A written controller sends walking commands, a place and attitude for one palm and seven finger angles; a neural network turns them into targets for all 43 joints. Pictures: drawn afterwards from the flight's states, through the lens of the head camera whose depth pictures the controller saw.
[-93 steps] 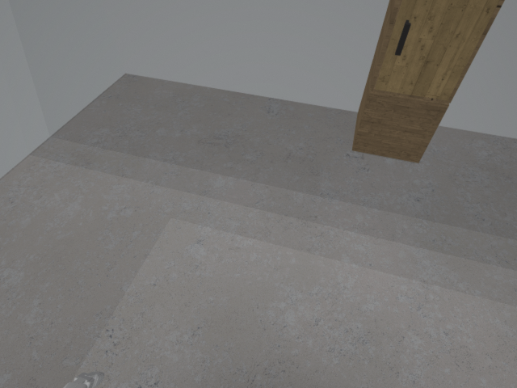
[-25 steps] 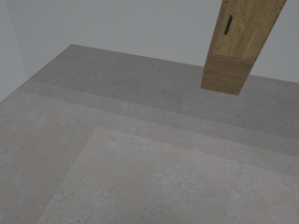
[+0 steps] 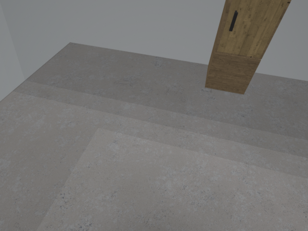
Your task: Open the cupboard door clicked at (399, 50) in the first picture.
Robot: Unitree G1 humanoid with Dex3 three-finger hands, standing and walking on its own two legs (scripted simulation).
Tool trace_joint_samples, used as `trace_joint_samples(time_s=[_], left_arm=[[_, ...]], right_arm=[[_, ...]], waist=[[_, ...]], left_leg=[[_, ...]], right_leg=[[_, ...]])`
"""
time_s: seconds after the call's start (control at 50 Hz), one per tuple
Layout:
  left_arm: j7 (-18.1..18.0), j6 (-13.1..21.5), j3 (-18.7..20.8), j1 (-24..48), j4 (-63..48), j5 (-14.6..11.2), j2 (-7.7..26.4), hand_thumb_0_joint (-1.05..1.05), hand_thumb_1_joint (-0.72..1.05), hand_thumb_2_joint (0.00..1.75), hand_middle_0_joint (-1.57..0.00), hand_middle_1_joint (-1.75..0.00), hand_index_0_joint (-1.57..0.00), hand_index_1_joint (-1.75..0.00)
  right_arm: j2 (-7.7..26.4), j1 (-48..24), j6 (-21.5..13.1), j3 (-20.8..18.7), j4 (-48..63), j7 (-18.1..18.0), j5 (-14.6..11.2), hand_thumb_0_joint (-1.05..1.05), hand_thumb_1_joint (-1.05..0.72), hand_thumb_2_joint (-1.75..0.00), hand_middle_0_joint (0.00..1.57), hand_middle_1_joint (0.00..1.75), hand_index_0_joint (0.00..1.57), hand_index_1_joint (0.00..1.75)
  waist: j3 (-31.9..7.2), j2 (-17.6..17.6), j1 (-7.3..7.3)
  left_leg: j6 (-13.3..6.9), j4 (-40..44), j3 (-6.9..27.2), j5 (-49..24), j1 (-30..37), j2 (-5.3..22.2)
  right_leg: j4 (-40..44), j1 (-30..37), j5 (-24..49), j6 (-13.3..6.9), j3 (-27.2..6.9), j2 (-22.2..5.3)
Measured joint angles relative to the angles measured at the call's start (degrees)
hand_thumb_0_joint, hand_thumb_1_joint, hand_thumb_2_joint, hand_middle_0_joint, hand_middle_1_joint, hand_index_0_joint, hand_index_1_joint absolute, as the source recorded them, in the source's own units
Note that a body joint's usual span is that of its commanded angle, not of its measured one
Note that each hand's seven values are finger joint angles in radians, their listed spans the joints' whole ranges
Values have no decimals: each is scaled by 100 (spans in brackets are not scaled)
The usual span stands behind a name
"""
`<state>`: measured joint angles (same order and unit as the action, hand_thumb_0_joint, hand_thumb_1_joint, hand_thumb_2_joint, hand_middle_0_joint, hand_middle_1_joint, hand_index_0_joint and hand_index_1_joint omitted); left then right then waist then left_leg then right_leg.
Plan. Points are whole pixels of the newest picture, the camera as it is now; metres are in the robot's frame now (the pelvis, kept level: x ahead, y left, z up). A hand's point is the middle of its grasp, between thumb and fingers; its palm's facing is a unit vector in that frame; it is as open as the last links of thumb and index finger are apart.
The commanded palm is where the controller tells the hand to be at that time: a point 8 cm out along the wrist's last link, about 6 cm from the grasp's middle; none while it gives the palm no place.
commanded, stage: walk to a spot facing it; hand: left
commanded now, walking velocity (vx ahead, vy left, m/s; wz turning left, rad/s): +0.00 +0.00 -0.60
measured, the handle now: (233, 20) +1.50 -0.48 -0.09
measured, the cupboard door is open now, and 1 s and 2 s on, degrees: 0 0 0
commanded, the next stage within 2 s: none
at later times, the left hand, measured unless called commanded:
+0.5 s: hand out of the picture +0.05 +0.17 -0.16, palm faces -0.16 -0.96 -0.21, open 7.4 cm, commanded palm none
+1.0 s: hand (128, 159) +0.39 +0.12 -0.17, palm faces -0.52 -0.83 -0.19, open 7.4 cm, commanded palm none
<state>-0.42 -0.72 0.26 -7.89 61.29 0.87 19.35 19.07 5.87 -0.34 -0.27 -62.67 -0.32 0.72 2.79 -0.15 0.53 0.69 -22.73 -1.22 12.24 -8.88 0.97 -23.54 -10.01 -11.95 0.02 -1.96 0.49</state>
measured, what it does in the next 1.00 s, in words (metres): walks ahead, turning right: left foot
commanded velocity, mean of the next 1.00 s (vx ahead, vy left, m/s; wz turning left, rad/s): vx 0.27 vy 0.00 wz -0.58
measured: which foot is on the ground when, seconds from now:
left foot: down 0.00-0.24, up 0.26-0.66, down 0.68-1.00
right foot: down 0.00-0.66, up 0.68-1.00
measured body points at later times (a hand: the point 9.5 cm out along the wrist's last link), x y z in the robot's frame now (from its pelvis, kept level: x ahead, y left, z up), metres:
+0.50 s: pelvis +0.02 -0.01 +0.00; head +0.05 -0.03 +0.45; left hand +0.06 +0.22 -0.15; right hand +0.05 -0.28 -0.15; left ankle +0.06 +0.13 -0.68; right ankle +0.00 -0.11 -0.74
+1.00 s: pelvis +0.19 +0.01 +0.00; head +0.23 +0.01 +0.45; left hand +0.42 +0.17 -0.15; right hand +0.02 -0.16 -0.14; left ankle +0.13 +0.12 -0.74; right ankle +0.17 -0.16 -0.66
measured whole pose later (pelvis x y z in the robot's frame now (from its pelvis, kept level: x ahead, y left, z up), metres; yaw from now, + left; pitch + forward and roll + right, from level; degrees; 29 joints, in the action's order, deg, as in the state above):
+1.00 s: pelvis +0.19 +0.01 +0.00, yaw -32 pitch +1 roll -2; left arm 2.6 -2.3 5.8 -7.8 53.3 2.5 15.2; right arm 8.2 24.2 -4.6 -1.0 -59.7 -1.7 1.4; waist 2.7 1.9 -1.2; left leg -1.0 -19.5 -15.4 20.6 0.6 3.5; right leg -61.7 -37.7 -9.0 1.1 3.0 -4.1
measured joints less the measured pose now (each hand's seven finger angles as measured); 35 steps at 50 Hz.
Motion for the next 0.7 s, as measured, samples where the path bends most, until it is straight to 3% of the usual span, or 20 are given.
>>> trace_joint_samples(time_s=[0.14,0.2,0.24,0.3,0.36,0.46,0.58,0.66,0.7], left_arm=[[40,-241,93,-260,-383,28,-255,0,91,89,-20,-30,-20,-30],[90,-288,148,-358,-540,32,-396,0,91,89,-20,-30,-20,-30],[144,-251,183,-494,-643,50,-524,0,91,89,-20,-30,-20,-30],[112,-108,181,-708,-733,71,-715,0,91,89,-20,-30,-20,-30],[86,-32,161,-943,-700,50,-874,0,91,89,-20,-30,-20,-30],[116,101,181,-1277,-558,51,-950,0,90,89,-20,-30,-21,-30],[113,139,269,-1433,-473,88,-862,0,90,89,-20,-30,-21,-30],[102,78,365,-1440,-473,81,-717,0,90,89,-20,-30,-21,-30],[119,8,436,-1391,-454,54,-626,0,90,89,-20,-30,-21,-30]], right_arm=[[-377,103,123,-101,477,-60,13,0,-91,-90,20,30,21,30],[-510,159,151,-142,594,-44,20,0,-91,-90,20,30,21,30],[-518,239,191,-162,641,-15,37,0,-91,-90,20,30,21,30],[-519,321,338,-200,618,29,34,0,-91,-90,20,30,21,30],[-526,346,302,-229,621,94,61,1,-91,-90,20,30,21,30],[-549,400,148,-291,740,117,77,1,-91,-90,20,30,21,30],[-560,344,53,-326,852,93,47,1,-91,-90,20,30,20,30],[-612,318,-108,-272,986,58,2,1,-91,-90,20,30,20,30],[-662,312,-245,-228,1058,16,31,1,-91,-90,20,30,20,30]], waist=[[127,99,12],[243,109,66],[243,-30,104],[187,-191,124],[152,-212,146],[-17,-82,125],[-155,36,227],[-218,147,281],[-222,220,239]], left_leg=[[9,-698,-404,383,-378,111],[35,-1061,-623,586,-477,202],[98,-1501,-691,837,-615,376],[146,-3086,-243,1615,-1307,328],[174,-3827,-16,1104,-1770,232],[263,-3572,-26,589,-1996,263],[268,-2452,18,685,-1728,229],[198,-1099,-38,586,-1083,101],[-13,-941,-175,350,-924,86]], right_leg=[[-967,-674,-329,-13,-366,133],[-1756,-1000,-842,14,-93,63],[-1692,-924,-951,-25,117,65],[-1713,-973,-804,-301,184,229],[-1074,-703,-491,-352,68,327],[-199,-356,-96,-332,-242,352],[50,-150,-133,-216,-611,377],[-357,-173,-508,-53,-863,397],[-1313,-513,-1136,-115,-779,380]])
